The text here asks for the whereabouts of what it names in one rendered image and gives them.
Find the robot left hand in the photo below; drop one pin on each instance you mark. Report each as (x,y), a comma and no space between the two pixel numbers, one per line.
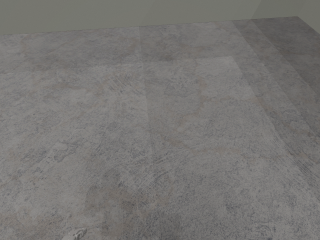
(75,234)

